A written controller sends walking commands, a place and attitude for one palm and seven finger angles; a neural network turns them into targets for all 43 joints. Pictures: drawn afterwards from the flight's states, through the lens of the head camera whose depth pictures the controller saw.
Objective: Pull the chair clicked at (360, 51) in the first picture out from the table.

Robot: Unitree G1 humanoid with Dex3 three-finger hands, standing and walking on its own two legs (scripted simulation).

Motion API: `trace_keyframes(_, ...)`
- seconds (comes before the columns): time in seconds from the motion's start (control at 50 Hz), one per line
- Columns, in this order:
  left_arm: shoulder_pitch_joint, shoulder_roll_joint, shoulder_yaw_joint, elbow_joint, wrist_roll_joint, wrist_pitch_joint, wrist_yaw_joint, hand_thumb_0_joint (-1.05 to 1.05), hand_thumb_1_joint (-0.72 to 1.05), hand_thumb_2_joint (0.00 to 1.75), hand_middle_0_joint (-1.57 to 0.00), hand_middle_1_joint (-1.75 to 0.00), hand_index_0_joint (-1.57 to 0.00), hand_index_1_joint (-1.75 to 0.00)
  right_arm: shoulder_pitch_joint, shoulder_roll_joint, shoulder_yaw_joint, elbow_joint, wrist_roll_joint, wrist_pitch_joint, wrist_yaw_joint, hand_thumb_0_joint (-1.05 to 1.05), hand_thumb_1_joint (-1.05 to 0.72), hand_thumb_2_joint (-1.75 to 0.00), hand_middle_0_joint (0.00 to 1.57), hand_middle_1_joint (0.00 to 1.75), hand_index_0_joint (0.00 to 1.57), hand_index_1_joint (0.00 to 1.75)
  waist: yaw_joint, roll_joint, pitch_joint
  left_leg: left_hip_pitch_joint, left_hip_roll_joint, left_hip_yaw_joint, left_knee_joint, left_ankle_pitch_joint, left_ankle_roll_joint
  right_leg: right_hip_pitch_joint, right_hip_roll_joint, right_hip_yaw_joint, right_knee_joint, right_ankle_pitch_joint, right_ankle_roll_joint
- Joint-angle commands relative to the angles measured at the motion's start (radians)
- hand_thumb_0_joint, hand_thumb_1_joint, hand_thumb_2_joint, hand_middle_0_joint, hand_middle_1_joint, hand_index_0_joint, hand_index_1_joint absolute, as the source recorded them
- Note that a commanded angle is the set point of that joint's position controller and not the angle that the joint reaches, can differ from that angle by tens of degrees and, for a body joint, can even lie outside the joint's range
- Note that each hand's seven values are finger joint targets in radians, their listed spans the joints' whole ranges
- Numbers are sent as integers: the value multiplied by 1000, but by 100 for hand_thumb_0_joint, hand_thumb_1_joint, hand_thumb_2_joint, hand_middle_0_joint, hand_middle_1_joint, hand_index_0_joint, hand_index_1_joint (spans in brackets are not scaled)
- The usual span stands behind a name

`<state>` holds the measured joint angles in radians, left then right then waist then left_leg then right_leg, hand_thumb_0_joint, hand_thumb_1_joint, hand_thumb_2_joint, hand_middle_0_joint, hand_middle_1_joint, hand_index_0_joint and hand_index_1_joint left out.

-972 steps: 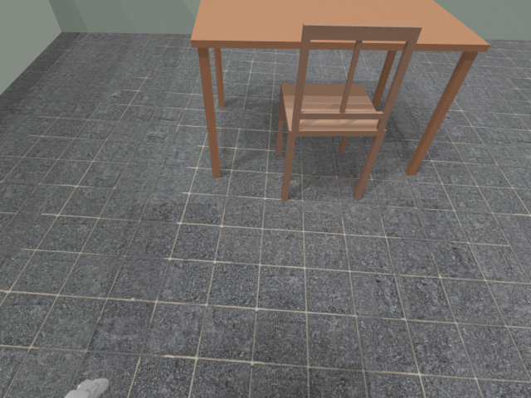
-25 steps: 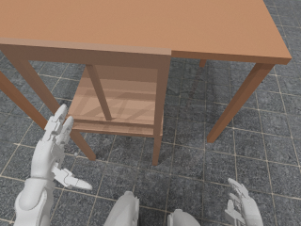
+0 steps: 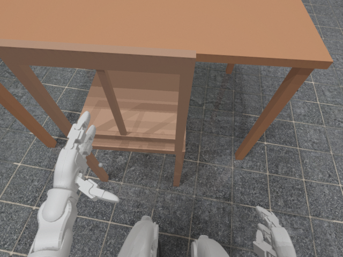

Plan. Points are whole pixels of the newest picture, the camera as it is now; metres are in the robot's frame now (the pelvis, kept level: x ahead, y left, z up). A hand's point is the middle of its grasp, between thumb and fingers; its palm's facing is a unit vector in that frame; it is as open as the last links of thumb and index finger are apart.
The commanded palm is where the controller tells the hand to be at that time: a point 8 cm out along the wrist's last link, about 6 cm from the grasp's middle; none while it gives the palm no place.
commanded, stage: aim the fingers beside a spindle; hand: left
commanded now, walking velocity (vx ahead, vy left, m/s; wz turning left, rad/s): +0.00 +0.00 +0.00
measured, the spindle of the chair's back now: (114, 107) +0.48 +0.19 +0.00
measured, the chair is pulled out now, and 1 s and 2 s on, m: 0.00 0.00 0.00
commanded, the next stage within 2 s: none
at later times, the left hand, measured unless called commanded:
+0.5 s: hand (102, 154) +0.33 +0.19 +0.02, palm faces +0.04 -1.00 -0.06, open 16.9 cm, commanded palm +0.31 +0.23 +0.02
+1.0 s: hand (106, 158) +0.32 +0.18 +0.02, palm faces -0.01 -1.00 -0.04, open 16.9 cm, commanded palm +0.31 +0.23 +0.01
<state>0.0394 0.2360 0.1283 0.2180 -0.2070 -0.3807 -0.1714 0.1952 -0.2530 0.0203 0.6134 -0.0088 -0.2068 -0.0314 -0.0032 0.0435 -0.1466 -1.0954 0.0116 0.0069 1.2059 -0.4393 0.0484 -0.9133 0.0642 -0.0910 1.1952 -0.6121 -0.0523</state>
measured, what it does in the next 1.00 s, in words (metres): stands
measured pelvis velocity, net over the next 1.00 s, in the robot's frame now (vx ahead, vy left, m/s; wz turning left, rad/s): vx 0.00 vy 0.00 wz -0.01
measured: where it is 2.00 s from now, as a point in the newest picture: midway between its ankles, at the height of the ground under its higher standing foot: outside the picture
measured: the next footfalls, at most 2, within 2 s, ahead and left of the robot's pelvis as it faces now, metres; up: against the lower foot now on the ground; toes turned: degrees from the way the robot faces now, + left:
none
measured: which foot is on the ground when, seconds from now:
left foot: down 0.00-1.00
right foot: down 0.00-1.00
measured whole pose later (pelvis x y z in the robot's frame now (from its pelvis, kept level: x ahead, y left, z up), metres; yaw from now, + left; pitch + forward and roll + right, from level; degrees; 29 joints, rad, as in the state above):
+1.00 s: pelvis +0.00 +0.00 -0.01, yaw +0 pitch +21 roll -3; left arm -0.11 0.24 0.15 0.40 -0.22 -0.44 -0.20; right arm 0.20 -0.26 0.01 0.64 0.00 -0.16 -0.02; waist 0.00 0.05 -0.17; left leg -1.18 0.02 0.01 1.26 -0.45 0.05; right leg -1.00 0.07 -0.09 1.26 -0.63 -0.06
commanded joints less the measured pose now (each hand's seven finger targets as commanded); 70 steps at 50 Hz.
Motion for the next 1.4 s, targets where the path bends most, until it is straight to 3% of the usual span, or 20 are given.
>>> trace_keyframes(0.0,-181,148,99,-176,-16,-82,14,0,-50,30,-6,-8,-6,-8,-6,-144,-59,-118,7,-40,-7,0,-90,-90,20,30,20,30,-10,8,-308,411,-1,-105,-132,165,-30,-42,-2,76,-177,250,24)
trace_keyframes(0.06,-185,144,100,-166,-17,-100,7,0,-50,30,-6,-8,-6,-8,-6,-141,-59,-117,5,-41,-6,0,-90,-90,20,30,20,30,2,30,-334,412,-4,-97,-119,192,-31,-31,-2,83,-166,276,20)
trace_keyframes(0.16,-256,119,50,-118,-14,-101,-15,0,-50,30,-6,-8,-6,-8,1,-145,-59,-101,11,-43,-8,0,-90,-90,20,30,20,30,-25,23,-309,382,-2,-98,-99,159,-26,-69,-6,93,-168,249,23)
trace_keyframes(0.22,-279,139,79,-82,-18,-99,-18,0,-50,30,-6,-8,-6,-8,8,-149,-63,-95,11,-41,-11,0,-90,-90,20,30,20,30,-23,-20,-332,353,-5,-90,-82,156,-22,-51,-9,108,-171,256,27)
trace_keyframes(0.34,-315,217,175,-61,-20,-112,-1,0,-50,30,-6,-8,-6,-8,11,-146,-61,-90,7,-30,-8,0,-90,-90,20,30,20,30,2,2,-384,317,-9,-74,-56,199,-23,-1,-11,137,-149,318,30)
trace_keyframes(0.42,-349,187,151,-7,-25,-122,-20,0,-50,30,-6,-8,-6,-8,16,-140,-59,-81,10,-21,-6,0,-90,-90,20,30,20,30,-17,-12,-370,263,-8,-62,-33,188,-23,15,-23,167,-150,350,42)
trace_keyframes(0.52,-352,128,79,-10,-29,-119,-50,0,-50,30,-6,-8,-6,-8,33,-149,-70,-81,16,-22,-2,0,-90,-90,20,30,20,30,-23,29,-406,354,-1,-79,-44,220,-26,-52,-13,122,-133,340,31)
trace_keyframes(0.56,-343,123,70,5,-26,-111,-48,0,-50,30,-6,-8,-6,-8,37,-154,-73,-78,16,-21,-1,0,-90,-90,20,30,20,30,-25,3,-391,363,0,-86,-51,221,-25,-74,-10,105,-133,327,30)
trace_keyframes(0.62,-360,158,106,4,-20,-111,-23,0,-50,30,-6,-8,-6,-8,36,-158,-75,-79,15,-11,-3,0,-90,-90,20,30,20,30,-23,-35,-381,343,-1,-89,-57,198,-23,-79,-8,101,-133,303,30)
trace_keyframes(0.68,-360,192,152,-23,-8,-128,15,0,-50,30,-6,-8,-6,-8,25,-151,-71,-83,9,-4,0,0,-90,-90,20,30,20,30,-2,19,-398,365,-5,-85,-67,205,-28,-74,-5,97,-125,298,25)
trace_keyframes(0.74,-338,251,226,-35,-4,-150,41,0,-50,30,-6,-8,-6,-8,21,-151,-71,-84,4,3,2,0,-90,-90,20,30,20,30,12,3,-425,350,-5,-79,-61,212,-26,-45,0,105,-118,312,25)
trace_keyframes(0.76,-333,210,180,-60,1,-156,38,0,-50,30,-6,-8,-6,-8,17,-144,-68,-94,4,5,5,0,-90,-90,20,30,20,30,12,43,-439,380,-5,-79,-70,226,-30,-49,0,100,-114,319,23)
trace_keyframes(0.86,-322,92,41,-7,-11,-132,-13,0,-50,30,-6,-8,-6,-8,22,-147,-68,-85,14,3,4,0,-90,-90,20,30,20,30,-40,6,-363,379,0,-91,-69,187,-26,-100,1,87,-136,282,28)
trace_keyframes(0.92,-321,80,14,8,-16,-112,-35,0,-50,30,-6,-8,-6,-8,26,-153,-71,-88,20,1,-2,0,-90,-90,20,30,20,30,-42,-7,-339,361,2,-99,-75,144,-26,-117,-3,86,-148,232,27)
trace_keyframes(0.98,-386,126,62,22,-13,-114,-21,0,-50,30,-6,-8,-6,-8,20,-157,-70,-77,19,1,-9,0,-90,-90,20,30,20,30,-42,-29,-312,333,1,-101,-66,118,-23,-139,-4,90,-149,203,26)
trace_keyframes(1.04,-407,213,152,-54,3,-147,22,0,-50,30,-6,-8,-6,-8,13,-159,-70,-87,7,1,-7,0,-90,-90,20,30,20,30,-4,38,-396,382,-2,-103,-68,164,-30,-122,0,86,-119,229,18)
trace_keyframes(1.14,-382,225,181,-64,15,-169,56,0,-50,30,-6,-8,-6,-8,7,-149,-62,-93,-1,9,3,0,-90,-90,20,30,20,30,1,83,-439,422,0,-106,-77,187,-36,-107,8,81,-111,248,15)
trace_keyframes(1.22,-349,93,40,51,3,-115,-1,0,-50,30,-6,-8,-6,-8,17,-150,-61,-86,14,16,3,0,-90,-90,20,30,20,30,-46,7,-347,371,2,-103,-78,128,-28,-126,5,82,-146,219,25)
trace_keyframes(1.28,-335,51,-16,74,-16,-77,-45,0,-50,30,-6,-8,-6,-8,29,-154,-65,-93,26,12,0,0,-90,-90,20,30,20,30,-48,-17,-331,349,0,-100,-75,124,-24,-118,-3,86,-159,218,27)
trace_keyframes(1.38,-397,184,129,-24,-13,-115,8,0,-50,30,-6,-8,-6,-8,23,-156,-71,-92,13,13,-6,0,-90,-90,20,30,20,30,-12,9,-388,387,-2,-102,-71,180,-29,-105,-2,86,-137,253,21)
